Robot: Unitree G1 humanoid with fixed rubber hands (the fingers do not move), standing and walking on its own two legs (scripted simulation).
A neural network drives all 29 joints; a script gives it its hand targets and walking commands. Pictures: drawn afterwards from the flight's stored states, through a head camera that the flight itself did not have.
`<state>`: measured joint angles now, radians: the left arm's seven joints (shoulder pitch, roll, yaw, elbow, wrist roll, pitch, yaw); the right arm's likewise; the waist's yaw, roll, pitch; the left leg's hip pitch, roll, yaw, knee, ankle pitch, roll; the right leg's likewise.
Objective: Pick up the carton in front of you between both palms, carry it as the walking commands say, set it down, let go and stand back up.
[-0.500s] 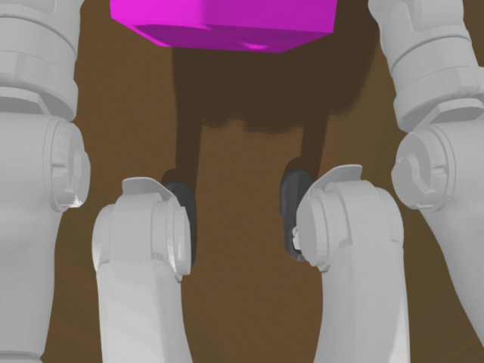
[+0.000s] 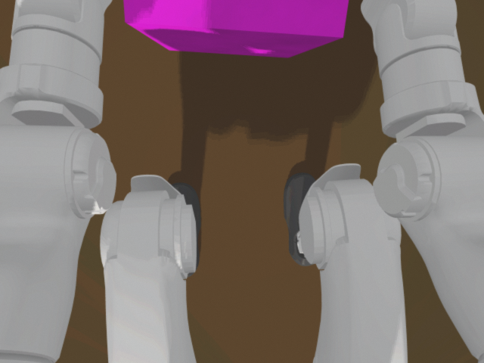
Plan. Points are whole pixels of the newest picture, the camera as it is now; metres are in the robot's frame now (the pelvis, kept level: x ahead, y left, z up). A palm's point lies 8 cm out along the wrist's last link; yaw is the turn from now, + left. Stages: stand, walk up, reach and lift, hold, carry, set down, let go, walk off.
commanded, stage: reach and lift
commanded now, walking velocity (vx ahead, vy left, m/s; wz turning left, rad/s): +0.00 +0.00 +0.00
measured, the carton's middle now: out of the picture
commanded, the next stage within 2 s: none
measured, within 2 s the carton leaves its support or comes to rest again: leaves its support in 0.08 s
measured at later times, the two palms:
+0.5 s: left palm out of the picture +0.51 +0.16 +0.03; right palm out of the picture +0.50 -0.14 +0.03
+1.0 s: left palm out of the picture +0.46 +0.16 +0.17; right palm out of the picture +0.47 -0.14 +0.17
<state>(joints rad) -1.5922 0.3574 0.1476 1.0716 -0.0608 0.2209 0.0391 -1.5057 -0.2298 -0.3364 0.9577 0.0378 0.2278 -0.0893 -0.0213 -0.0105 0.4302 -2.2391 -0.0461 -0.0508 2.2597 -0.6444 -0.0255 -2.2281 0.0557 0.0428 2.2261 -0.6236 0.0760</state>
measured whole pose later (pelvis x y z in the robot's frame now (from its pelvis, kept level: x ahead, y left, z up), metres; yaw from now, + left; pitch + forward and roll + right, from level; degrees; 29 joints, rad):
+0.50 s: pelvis -0.02 -0.01 +0.10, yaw +2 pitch +43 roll -2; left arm -1.27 0.11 0.45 0.89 0.24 0.37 0.03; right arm -1.21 -0.02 -0.57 0.77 -0.25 0.38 -0.08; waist -0.02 0.00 -0.08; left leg -2.11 -0.12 -0.11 1.85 -0.49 -0.08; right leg -2.10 0.11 0.09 1.84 -0.49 0.09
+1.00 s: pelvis +0.02 -0.01 +0.21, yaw +2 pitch +38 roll -1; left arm -0.87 -0.02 0.40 0.67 0.20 0.40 0.04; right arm -0.84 0.06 -0.45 0.62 -0.20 0.40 -0.08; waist -0.01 0.00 -0.22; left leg -1.67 -0.10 -0.13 1.50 -0.49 -0.06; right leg -1.66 0.10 0.11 1.49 -0.49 0.07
